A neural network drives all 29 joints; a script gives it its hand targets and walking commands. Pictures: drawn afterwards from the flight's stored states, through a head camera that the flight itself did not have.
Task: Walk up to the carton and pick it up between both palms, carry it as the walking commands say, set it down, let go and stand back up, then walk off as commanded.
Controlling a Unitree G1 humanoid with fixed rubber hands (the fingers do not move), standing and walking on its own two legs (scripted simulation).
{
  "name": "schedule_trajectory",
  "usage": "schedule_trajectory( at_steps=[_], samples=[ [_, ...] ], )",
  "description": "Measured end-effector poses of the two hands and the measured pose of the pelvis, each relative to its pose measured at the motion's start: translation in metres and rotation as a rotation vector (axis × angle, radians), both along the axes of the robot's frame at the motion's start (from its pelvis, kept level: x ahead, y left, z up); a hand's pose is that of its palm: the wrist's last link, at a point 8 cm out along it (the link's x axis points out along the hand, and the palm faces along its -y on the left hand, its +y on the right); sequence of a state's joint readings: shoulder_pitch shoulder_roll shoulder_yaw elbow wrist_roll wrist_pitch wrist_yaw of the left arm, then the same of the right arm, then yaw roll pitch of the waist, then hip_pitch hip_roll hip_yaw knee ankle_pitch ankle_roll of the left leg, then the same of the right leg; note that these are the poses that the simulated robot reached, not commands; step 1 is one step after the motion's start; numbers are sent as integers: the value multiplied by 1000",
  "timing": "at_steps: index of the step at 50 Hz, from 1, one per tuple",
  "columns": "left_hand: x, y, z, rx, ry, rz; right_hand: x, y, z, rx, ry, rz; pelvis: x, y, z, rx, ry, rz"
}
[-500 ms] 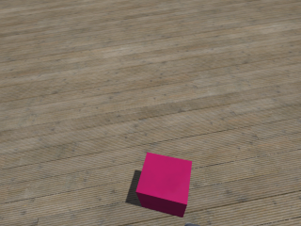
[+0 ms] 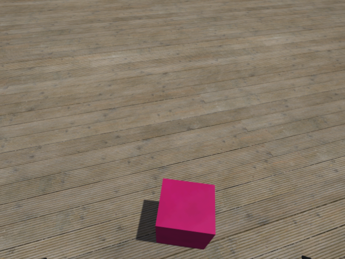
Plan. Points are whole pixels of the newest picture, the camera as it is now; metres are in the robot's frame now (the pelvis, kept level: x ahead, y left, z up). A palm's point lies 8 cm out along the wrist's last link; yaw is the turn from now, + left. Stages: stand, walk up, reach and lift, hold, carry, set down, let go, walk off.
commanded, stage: walk up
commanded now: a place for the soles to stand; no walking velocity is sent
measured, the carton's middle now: (184, 215) +0.42 -0.07 -0.59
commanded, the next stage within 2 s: none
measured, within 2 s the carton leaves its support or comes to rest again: neither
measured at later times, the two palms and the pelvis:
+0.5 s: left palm out of the picture +0.10 +0.28 -0.09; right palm out of the picture +0.02 -0.35 -0.09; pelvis -0.02 -0.03 +0.01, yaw -5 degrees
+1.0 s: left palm out of the picture +0.13 +0.28 -0.08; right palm out of the picture +0.04 -0.34 -0.07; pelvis -0.01 -0.02 +0.03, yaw -6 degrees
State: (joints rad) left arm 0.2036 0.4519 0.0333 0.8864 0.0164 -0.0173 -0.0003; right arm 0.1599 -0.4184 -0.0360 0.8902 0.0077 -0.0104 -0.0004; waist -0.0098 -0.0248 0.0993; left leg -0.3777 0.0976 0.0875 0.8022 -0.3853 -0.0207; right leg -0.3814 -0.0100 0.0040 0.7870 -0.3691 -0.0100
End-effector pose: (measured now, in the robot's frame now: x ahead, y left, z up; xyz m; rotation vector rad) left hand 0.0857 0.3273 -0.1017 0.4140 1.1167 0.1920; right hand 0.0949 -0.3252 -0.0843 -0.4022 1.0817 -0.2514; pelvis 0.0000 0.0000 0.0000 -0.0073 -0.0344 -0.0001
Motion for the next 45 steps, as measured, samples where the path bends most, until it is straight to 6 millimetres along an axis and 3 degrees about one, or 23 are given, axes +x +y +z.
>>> schedule_trajectory(
  at_steps=[5, 9, 14, 24, 33, 45],
  samples=[
    [7, -1, 5, -9, 16, -13, -11, 0, 5, -8, -7, -9, -4, 3, 6, -12, -1, -31],
    [11, -7, 12, -8, 7, -18, -24, -13, 6, -19, 12, -30, -9, -5, 9, -23, -5, -51],
    [3, -13, 11, 26, 25, -41, -35, -29, -1, -16, 22, -73, -14, -17, 3, -5, -1, -68],
    [14, -46, 11, -27, 18, -68, -73, -24, -8, 34, 87, -91, -22, -26, 11, 9, -9, -81],
    [32, -63, 24, -51, 5, -83, -83, -27, -2, 58, 113, -125, -22, -31, 25, 29, 3, -86],
    [48, -58, 25, -81, 22, -84, -74, -23, 11, 34, 117, -125, -14, -20, 32, 21, 28, -100]
  ],
)
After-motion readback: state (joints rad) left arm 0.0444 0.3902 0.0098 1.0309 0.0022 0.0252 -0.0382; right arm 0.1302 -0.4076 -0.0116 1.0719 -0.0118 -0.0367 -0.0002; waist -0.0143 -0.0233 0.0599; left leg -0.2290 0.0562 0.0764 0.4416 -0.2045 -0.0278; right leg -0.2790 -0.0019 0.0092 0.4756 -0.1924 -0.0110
